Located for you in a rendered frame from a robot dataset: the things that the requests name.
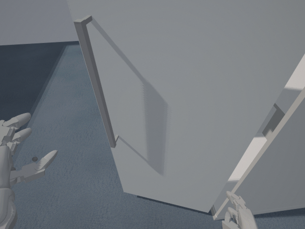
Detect handle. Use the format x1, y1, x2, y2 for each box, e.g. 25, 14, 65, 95
74, 15, 119, 148

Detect robot right hand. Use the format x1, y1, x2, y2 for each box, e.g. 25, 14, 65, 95
222, 191, 258, 229

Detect robot left hand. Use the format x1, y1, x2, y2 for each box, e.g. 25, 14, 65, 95
0, 113, 58, 189

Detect left robot forearm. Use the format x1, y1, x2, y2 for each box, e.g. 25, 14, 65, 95
0, 188, 18, 229

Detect fridge door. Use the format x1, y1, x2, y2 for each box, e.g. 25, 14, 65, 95
67, 0, 305, 213

